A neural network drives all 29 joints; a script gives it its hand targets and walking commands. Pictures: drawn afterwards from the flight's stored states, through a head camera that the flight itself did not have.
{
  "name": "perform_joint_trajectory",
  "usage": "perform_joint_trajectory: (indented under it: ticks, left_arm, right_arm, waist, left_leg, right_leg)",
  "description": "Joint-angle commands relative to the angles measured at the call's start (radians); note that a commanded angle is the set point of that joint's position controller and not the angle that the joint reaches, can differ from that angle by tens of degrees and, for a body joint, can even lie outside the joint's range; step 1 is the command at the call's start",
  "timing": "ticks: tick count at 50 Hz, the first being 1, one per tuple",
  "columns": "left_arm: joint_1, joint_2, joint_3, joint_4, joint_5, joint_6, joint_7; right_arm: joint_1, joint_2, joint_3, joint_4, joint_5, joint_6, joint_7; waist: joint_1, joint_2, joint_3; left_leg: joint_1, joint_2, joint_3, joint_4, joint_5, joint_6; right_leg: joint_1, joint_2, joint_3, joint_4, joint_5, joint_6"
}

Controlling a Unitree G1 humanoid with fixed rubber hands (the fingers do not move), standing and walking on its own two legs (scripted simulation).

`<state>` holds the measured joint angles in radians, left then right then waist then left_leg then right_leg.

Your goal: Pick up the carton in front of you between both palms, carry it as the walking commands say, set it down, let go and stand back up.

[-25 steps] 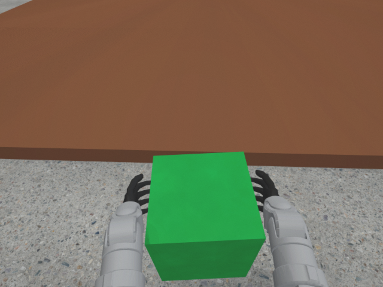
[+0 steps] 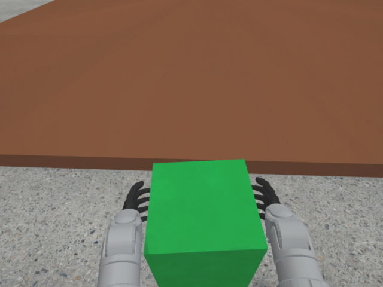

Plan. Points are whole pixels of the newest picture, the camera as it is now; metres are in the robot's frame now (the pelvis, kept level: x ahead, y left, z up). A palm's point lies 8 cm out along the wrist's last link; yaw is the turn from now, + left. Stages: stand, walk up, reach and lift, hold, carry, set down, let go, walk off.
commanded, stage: reach and lift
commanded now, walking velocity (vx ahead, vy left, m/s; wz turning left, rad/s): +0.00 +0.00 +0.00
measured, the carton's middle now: (201, 227) +0.29 +0.00 -0.04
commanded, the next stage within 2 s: hold in 0.14 s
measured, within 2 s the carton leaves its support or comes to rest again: neither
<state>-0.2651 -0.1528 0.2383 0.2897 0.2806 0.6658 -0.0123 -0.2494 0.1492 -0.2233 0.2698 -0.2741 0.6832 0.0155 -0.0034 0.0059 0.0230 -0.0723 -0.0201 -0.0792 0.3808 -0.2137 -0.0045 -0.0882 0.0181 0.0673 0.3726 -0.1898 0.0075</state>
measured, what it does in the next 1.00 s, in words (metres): walks ahead: right foot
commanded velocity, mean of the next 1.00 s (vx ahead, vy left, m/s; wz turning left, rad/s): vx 0.26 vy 0.00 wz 0.00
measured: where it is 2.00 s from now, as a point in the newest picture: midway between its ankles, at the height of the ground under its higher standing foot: (186, 238)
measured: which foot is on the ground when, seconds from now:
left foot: down 0.00-0.94, up 0.96-1.00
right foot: down 0.00-0.70, up 0.72-0.92, down 0.94-1.00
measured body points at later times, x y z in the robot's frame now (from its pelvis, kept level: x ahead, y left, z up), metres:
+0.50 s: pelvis -0.01 +0.00 +0.00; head -0.06 +0.00 +0.45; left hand +0.29 +0.15 +0.04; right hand +0.28 -0.15 +0.04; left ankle +0.00 +0.12 -0.75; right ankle +0.01 -0.13 -0.75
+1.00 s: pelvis +0.11 +0.00 -0.01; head +0.07 +0.00 +0.44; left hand +0.39 +0.15 +0.08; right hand +0.39 -0.15 +0.07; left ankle +0.01 +0.11 -0.72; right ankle +0.12 -0.10 -0.75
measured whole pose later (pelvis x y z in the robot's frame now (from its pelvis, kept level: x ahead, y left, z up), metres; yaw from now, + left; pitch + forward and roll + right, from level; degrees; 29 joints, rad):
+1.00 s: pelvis +0.11 +0.00 -0.01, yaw +2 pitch +5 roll -1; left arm -0.21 -0.15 0.12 -0.17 0.12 1.13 0.08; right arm -0.15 0.12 -0.14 -0.26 -0.10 1.16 -0.09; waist -0.01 0.03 -0.19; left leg -0.29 0.05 0.05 0.72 -0.46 0.01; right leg -0.33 -0.02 -0.21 0.46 -0.20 -0.04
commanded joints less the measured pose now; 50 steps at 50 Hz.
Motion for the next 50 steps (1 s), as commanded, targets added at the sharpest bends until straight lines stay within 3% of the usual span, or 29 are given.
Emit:
perform_joint_trajectory:
  ticks: [1, 7, 12, 18, 25, 26, 27, 28, 29, 31, 32, 34, 35, 36, 37, 38, 39, 41, 43, 45, 46, 47, 48, 49, 50]
  left_arm:
    - [-0.430, -0.928, -0.527, -0.036, -0.233, -0.017, -0.225]
    - [-0.442, -0.930, -0.535, -0.050, -0.240, -0.003, -0.221]
    - [-0.408, -0.922, -0.592, -0.144, -0.275, 0.035, -0.211]
    - [-0.417, -0.865, -0.530, -0.100, -0.238, 0.075, -0.213]
    - [-0.523, -0.897, -0.540, -0.088, -0.252, 0.060, -0.230]
    - [-0.544, -0.905, -0.562, -0.086, -0.273, 0.067, -0.228]
    - [-0.546, -0.897, -0.563, -0.088, -0.278, 0.068, -0.224]
    - [-0.552, -0.897, -0.578, -0.108, -0.283, 0.071, -0.220]
    - [-0.561, -0.898, -0.588, -0.129, -0.289, 0.074, -0.215]
    - [-0.535, -0.884, -0.621, -0.166, -0.310, 0.094, -0.200]
    - [-0.507, -0.872, -0.637, -0.185, -0.316, 0.111, -0.190]
    - [-0.485, -0.846, -0.670, -0.243, -0.332, 0.163, -0.171]
    - [-0.505, -0.836, -0.698, -0.286, -0.357, 0.196, -0.168]
    - [-0.547, -0.836, -0.726, -0.319, -0.385, 0.228, -0.166]
    - [-0.564, -0.835, -0.749, -0.330, -0.413, 0.259, -0.163]
    - [-0.576, -0.845, -0.775, -0.342, -0.448, 0.288, -0.164]
    - [-0.583, -0.859, -0.796, -0.361, -0.483, 0.315, -0.167]
    - [-0.564, -0.869, -0.821, -0.399, -0.535, 0.361, -0.166]
    - [-0.515, -0.879, -0.837, -0.447, -0.569, 0.402, -0.157]
    - [-0.441, -0.884, -0.830, -0.483, -0.573, 0.442, -0.149]
    - [-0.408, -0.883, -0.824, -0.500, -0.569, 0.461, -0.147]
    - [-0.373, -0.878, -0.815, -0.511, -0.562, 0.481, -0.146]
    - [-0.337, -0.847, -0.799, -0.521, -0.542, 0.496, -0.143]
    - [-0.318, -0.837, -0.786, -0.510, -0.518, 0.503, -0.139]
    - [-0.335, -0.856, -0.794, -0.559, -0.512, 0.509, -0.133]
  right_arm:
    - [-0.457, 0.914, 0.522, -0.059, 0.230, -0.033, 0.214]
    - [-0.474, 0.906, 0.531, -0.076, 0.236, -0.020, 0.216]
    - [-0.449, 0.910, 0.601, -0.168, 0.277, 0.017, 0.209]
    - [-0.443, 0.863, 0.530, -0.116, 0.239, 0.057, 0.203]
    - [-0.542, 0.910, 0.544, -0.103, 0.250, 0.047, 0.212]
    - [-0.564, 0.911, 0.556, -0.088, 0.258, 0.051, 0.213]
    - [-0.569, 0.914, 0.563, -0.103, 0.268, 0.051, 0.212]
    - [-0.585, 0.912, 0.583, -0.127, 0.283, 0.053, 0.210]
    - [-0.601, 0.912, 0.596, -0.147, 0.296, 0.058, 0.207]
    - [-0.596, 0.910, 0.634, -0.181, 0.330, 0.078, 0.198]
    - [-0.593, 0.907, 0.660, -0.201, 0.352, 0.095, 0.194]
    - [-0.585, 0.902, 0.701, -0.235, 0.395, 0.142, 0.191]
    - [-0.574, 0.876, 0.717, -0.254, 0.407, 0.168, 0.185]
    - [-0.554, 0.859, 0.716, -0.269, 0.417, 0.198, 0.178]
    - [-0.538, 0.845, 0.719, -0.281, 0.422, 0.230, 0.168]
    - [-0.536, 0.825, 0.730, -0.310, 0.425, 0.260, 0.157]
    - [-0.549, 0.812, 0.737, -0.356, 0.440, 0.288, 0.149]
    - [-0.564, 0.815, 0.769, -0.442, 0.485, 0.339, 0.136]
    - [-0.518, 0.830, 0.794, -0.500, 0.515, 0.383, 0.128]
    - [-0.464, 0.839, 0.805, -0.539, 0.531, 0.426, 0.127]
    - [-0.423, 0.842, 0.807, -0.548, 0.534, 0.445, 0.128]
    - [-0.396, 0.839, 0.808, -0.556, 0.536, 0.463, 0.131]
    - [-0.399, 0.842, 0.814, -0.580, 0.548, 0.485, 0.138]
    - [-0.439, 0.844, 0.823, -0.613, 0.565, 0.505, 0.148]
    - [-0.469, 0.861, 0.834, -0.622, 0.578, 0.515, 0.158]
  waist:
    - [-0.001, 0.001, -0.257]
    - [-0.002, 0.003, -0.247]
    - [0.007, 0.001, -0.289]
    - [0.002, 0.000, -0.145]
    - [0.004, -0.004, -0.189]
    - [0.003, -0.032, -0.252]
    - [0.006, -0.038, -0.250]
    - [0.007, -0.047, -0.225]
    - [0.006, -0.069, -0.217]
    - [0.012, -0.144, -0.276]
    - [0.009, -0.163, -0.303]
    - [0.001, -0.113, -0.333]
    - [-0.004, 0.022, -0.312]
    - [-0.021, 0.233, -0.273]
    - [-0.023, 0.257, -0.202]
    - [-0.021, 0.178, -0.190]
    - [-0.020, 0.139, -0.215]
    - [-0.023, 0.138, -0.274]
    - [-0.024, 0.172, -0.309]
    - [-0.010, 0.133, -0.331]
    - [-0.008, 0.091, -0.356]
    - [0.005, 0.016, -0.400]
    - [0.024, -0.182, -0.430]
    - [0.031, -0.300, -0.365]
    - [0.031, -0.214, -0.319]
  left_leg:
    - [0.024, -0.072, -0.007, -0.048, 0.243, -0.003]
    - [0.028, -0.070, -0.007, -0.052, 0.219, -0.003]
    - [0.070, -0.069, -0.012, -0.061, 0.291, -0.005]
    - [0.014, -0.066, 0.002, -0.090, 0.104, 0.002]
    - [-0.006, -0.062, 0.008, -0.073, 0.047, 0.008]
    - [-0.113, 0.098, -0.004, -0.004, -0.115, 0.015]
    - [-0.138, 0.077, -0.008, -0.002, -0.327, 0.017]
    - [-0.211, 0.059, 0.003, 0.013, -0.466, 0.017]
    - [-0.254, 0.041, 0.029, 0.059, -0.457, 0.010]
    - [-0.244, 0.002, 0.122, 0.228, -0.195, -0.005]
    - [-0.219, 0.003, 0.145, 0.222, -0.163, -0.007]
    - [-0.059, 0.020, 0.146, 0.054, -0.190, 0.006]
    - [-0.040, 0.101, 0.005, -0.051, -0.335, 0.030]
    - [0.010, 0.261, -0.268, -0.199, -0.535, 0.096]
    - [0.037, 0.360, -0.427, -0.257, -0.529, 0.155]
    - [0.016, 0.379, -0.433, -0.261, -0.459, 0.188]
    - [0.017, 0.370, -0.363, -0.246, -0.368, 0.189]
    - [0.028, 0.292, -0.176, -0.201, -0.203, 0.157]
    - [0.016, 0.244, -0.078, -0.169, -0.132, 0.135]
    - [-0.063, 0.199, 0.018, -0.082, -0.133, 0.115]
    - [-0.163, 0.177, 0.064, -0.004, -0.145, 0.100]
    - [-0.309, 0.154, 0.112, 0.137, -0.157, 0.077]
    - [-0.541, 0.096, 0.193, 0.395, -0.232, 0.024]
    - [-0.750, 0.042, 0.202, 0.501, -0.326, 0.013]
    - [-0.792, 0.096, 0.129, 0.582, -0.335, 0.033]
  right_leg:
    - [0.109, 0.077, 0.004, -0.023, 0.241, 0.001]
    - [0.103, 0.078, 0.000, -0.026, 0.207, -0.001]
    - [0.141, 0.078, 0.005, -0.038, 0.273, 0.005]
    - [0.088, 0.070, 0.001, -0.066, 0.097, -0.004]
    - [0.096, 0.065, -0.001, -0.049, 0.051, -0.005]
    - [-0.012, -0.112, -0.004, -0.006, -0.135, -0.006]
    - [-0.065, -0.108, 0.038, -0.046, -0.386, -0.017]
    - [-0.112, -0.114, 0.058, -0.065, -0.560, -0.026]
    - [-0.114, -0.131, 0.080, -0.080, -0.595, -0.034]
    - [-0.108, -0.201, 0.166, -0.125, -0.484, -0.073]
    - [-0.135, -0.222, 0.185, -0.130, -0.458, -0.094]
    - [-0.258, -0.186, 0.102, -0.049, -0.477, -0.088]
    - [-0.337, -0.112, -0.012, 0.078, -0.468, -0.048]
    - [-0.477, -0.028, -0.143, 0.340, -0.372, 0.007]
    - [-0.606, -0.037, -0.159, 0.425, -0.300, 0.014]
    - [-0.625, -0.079, -0.123, 0.437, -0.269, 0.001]
    - [-0.597, -0.088, -0.127, 0.395, -0.259, -0.005]
    - [-0.499, -0.054, -0.183, 0.289, -0.216, 0.005]
    - [-0.391, -0.020, -0.233, 0.176, -0.155, 0.012]
    - [-0.195, 0.005, -0.286, 0.006, -0.035, 0.019]
    - [-0.023, -0.017, -0.274, -0.029, -0.004, 0.014]
    - [0.177, -0.106, -0.177, -0.037, -0.051, -0.010]
    - [0.338, -0.327, 0.156, -0.123, -0.280, -0.097]
    - [0.363, -0.476, 0.403, -0.170, -0.303, -0.216]
    - [0.306, -0.495, 0.414, -0.165, -0.224, -0.252]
